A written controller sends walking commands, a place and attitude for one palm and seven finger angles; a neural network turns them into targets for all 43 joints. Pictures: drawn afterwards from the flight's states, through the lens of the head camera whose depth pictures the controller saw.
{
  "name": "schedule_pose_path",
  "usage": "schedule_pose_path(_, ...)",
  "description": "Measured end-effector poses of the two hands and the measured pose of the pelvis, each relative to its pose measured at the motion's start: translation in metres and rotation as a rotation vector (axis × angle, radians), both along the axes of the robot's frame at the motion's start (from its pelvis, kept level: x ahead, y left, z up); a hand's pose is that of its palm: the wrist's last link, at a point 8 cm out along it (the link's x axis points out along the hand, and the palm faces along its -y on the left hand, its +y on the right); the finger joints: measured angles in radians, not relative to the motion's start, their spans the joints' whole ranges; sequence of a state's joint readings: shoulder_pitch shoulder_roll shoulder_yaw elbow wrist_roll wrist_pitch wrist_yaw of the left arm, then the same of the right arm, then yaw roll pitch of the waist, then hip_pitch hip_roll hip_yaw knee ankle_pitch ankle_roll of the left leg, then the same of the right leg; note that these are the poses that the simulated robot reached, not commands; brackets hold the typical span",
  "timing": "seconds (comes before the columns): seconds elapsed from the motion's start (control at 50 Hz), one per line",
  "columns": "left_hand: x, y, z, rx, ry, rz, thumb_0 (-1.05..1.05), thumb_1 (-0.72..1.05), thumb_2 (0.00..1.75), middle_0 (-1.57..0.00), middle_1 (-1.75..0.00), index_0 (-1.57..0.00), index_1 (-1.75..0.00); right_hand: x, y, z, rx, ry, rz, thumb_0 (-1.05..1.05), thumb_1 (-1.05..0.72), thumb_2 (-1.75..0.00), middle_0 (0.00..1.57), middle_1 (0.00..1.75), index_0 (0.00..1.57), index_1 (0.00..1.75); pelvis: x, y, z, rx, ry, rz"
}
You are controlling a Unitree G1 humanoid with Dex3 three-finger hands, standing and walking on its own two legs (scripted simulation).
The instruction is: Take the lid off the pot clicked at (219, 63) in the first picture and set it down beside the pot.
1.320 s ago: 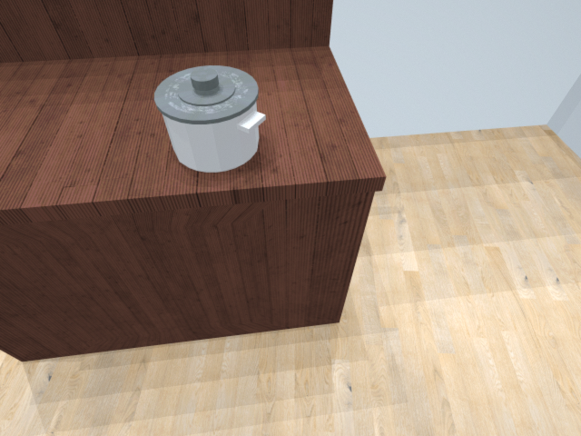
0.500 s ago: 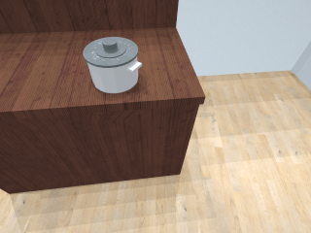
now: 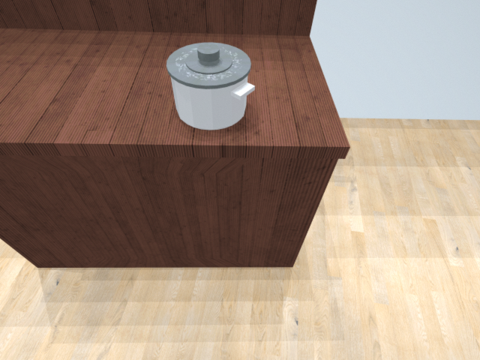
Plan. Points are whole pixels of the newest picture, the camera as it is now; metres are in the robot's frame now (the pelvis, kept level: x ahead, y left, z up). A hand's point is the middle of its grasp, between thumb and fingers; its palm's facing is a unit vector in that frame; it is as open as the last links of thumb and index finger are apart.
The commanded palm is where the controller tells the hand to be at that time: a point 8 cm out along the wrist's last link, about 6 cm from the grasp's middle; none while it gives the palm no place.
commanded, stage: take the last steps up to it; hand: left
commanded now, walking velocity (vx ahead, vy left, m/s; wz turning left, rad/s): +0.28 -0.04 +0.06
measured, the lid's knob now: (208, 52) +0.69 +0.12 +0.16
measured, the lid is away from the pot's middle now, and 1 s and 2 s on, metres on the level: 0.00 0.00 0.00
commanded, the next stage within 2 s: come to a stop and stand still in 0.50 s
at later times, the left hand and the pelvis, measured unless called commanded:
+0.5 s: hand out of the picture +0.11 +0.12 -0.15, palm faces +0.11 -0.97 -0.20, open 7.3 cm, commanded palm none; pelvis +0.11 -0.05 +0.01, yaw +4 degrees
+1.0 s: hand (182, 324) +0.21 +0.13 -0.16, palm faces +0.13 -0.95 -0.27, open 7.4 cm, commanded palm none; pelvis +0.19 -0.07 +0.00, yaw +4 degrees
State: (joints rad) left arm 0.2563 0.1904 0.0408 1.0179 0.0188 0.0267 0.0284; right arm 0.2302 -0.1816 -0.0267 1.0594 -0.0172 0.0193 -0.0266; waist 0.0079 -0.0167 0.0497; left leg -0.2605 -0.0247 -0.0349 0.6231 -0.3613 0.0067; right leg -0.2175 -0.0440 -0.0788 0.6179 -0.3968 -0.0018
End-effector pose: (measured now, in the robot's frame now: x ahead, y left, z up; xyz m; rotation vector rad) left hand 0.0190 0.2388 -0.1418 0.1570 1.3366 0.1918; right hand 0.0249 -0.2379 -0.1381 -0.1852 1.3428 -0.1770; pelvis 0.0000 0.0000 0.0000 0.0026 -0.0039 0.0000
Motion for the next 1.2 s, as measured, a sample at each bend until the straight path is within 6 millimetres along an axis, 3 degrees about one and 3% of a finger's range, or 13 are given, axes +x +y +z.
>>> schedule_pose_path(0.06, 0.001, 0.003, -0.001, -0.011, 0.026, -0.017, 0.0, 0.9, 0.9, -0.2, -0.3, -0.2, -0.3, 0.003, 0.002, 0.004, -0.004, -0.03, 0.001, 0.01, -0.91, -0.9, 0.2, 0.3, 0.2, 0.29, 0.007, 0.001, 0.001, 0.006, 0.009, -0.005)
schedule_pose_path(0.12, 0.015, 0.001, 0.006, -0.013, 0.019, -0.034, 0.0, 0.91, 0.9, -0.2, -0.3, -0.2, -0.3, -0.005, 0.002, 0.011, 0.006, -0.01, -0.009, 0.0, -0.91, -0.9, 0.2, 0.3, 0.2, 0.29, 0.014, -0.004, 0.007, 0.01, 0.025, 0.006)
schedule_pose_path(0.24, 0.067, -0.017, 0.024, -0.01, -0.077, -0.039, 0.0, 0.91, 0.9, -0.2, -0.3, -0.2, -0.3, -0.025, -0.011, 0.013, 0.042, 0.126, -0.019, 0.01, -0.91, -0.9, 0.21, 0.3, 0.2, 0.3, 0.038, -0.023, 0.015, 0.01, 0.045, 0.034)
schedule_pose_path(0.34, 0.102, -0.038, 0.02, 0.019, -0.159, -0.018, 0.0, 0.9, 0.9, -0.2, -0.3, -0.2, -0.3, -0.015, -0.038, -0.005, 0.053, 0.208, -0.009, 0.01, -0.91, -0.9, 0.21, 0.3, 0.2, 0.3, 0.065, -0.045, 0.0, 0.009, 0.029, 0.063)
schedule_pose_path(0.4, 0.098, -0.051, 0.021, 0.014, -0.126, 0.02, 0.0, 0.9, 0.9, -0.2, -0.3, -0.2, -0.3, 0.022, -0.051, -0.004, 0.041, 0.182, 0.01, 0.01, -0.91, -0.9, 0.21, 0.3, 0.2, 0.3, 0.081, -0.049, 0.005, -0.001, 0.021, 0.071)
schedule_pose_path(0.5, 0.08, -0.066, 0.021, -0.019, 0.007, 0.061, 0.0, 0.91, 0.9, -0.2, -0.3, -0.2, -0.3, 0.111, -0.056, 0.009, 0.026, 0.018, 0.033, 0.01, -0.91, -0.9, 0.2, 0.3, 0.2, 0.29, 0.114, -0.051, 0.015, 0.007, 0.022, 0.067)
schedule_pose_path(0.64, 0.071, -0.065, 0.001, -0.078, 0.139, 0.125, 0.0, 0.91, 0.9, -0.2, -0.3, -0.2, -0.3, 0.233, -0.027, 0.014, 0.02, -0.188, 0.12, 0.01, -0.91, -0.9, 0.2, 0.3, 0.19, 0.29, 0.164, -0.036, 0.004, -0.016, -0.003, 0.049)
schedule_pose_path(0.72, 0.09, -0.06, -0.007, -0.072, 0.173, 0.126, 0.0, 0.91, 0.9, -0.2, -0.3, -0.2, -0.3, 0.267, -0.01, 0.016, 0.022, -0.224, 0.136, 0.01, -0.91, -0.9, 0.2, 0.3, 0.2, 0.29, 0.183, -0.033, 0.001, 0.013, -0.013, 0.04)
schedule_pose_path(0.82, 0.132, -0.059, 0.002, -0.044, 0.103, 0.117, 0.0, 0.91, 0.9, -0.2, -0.3, -0.2, -0.3, 0.279, 0.002, 0.014, 0.062, -0.181, 0.135, 0.0, -0.91, -0.9, 0.2, 0.3, 0.2, 0.29, 0.193, -0.038, 0.009, 0.018, -0.008, 0.053)
schedule_pose_path(0.94, 0.17, -0.06, 0.009, 0.025, -0.001, 0.091, 0.0, 0.91, 0.9, -0.2, -0.3, -0.2, -0.3, 0.285, -0.021, 0.001, 0.088, -0.167, 0.113, 0.0, -0.92, -0.9, 0.21, 0.3, 0.2, 0.3, 0.195, -0.059, 0.003, 0.035, -0.006, 0.066)
schedule_pose_path(1.1, 0.186, -0.065, 0.026, 0.056, -0.055, 0.073, 0.0, 0.9, 0.9, -0.2, -0.3, -0.2, -0.3, 0.262, -0.067, 0.003, 0.032, -0.089, 0.078, 0.0, -0.91, -0.9, 0.21, 0.3, 0.2, 0.29, 0.191, -0.069, 0.01, 0.029, 0.002, 0.073)
schedule_pose_path(1.2, 0.182, -0.057, 0.026, 0.051, -0.059, 0.064, 0.0, 0.9, 0.9, -0.2, -0.3, -0.2, -0.3, 0.243, -0.076, 0.012, -0.011, -0.063, 0.074, 0.01, -0.91, -0.9, 0.2, 0.3, 0.2, 0.29, 0.184, -0.064, 0.013, 0.034, 0.009, 0.068)
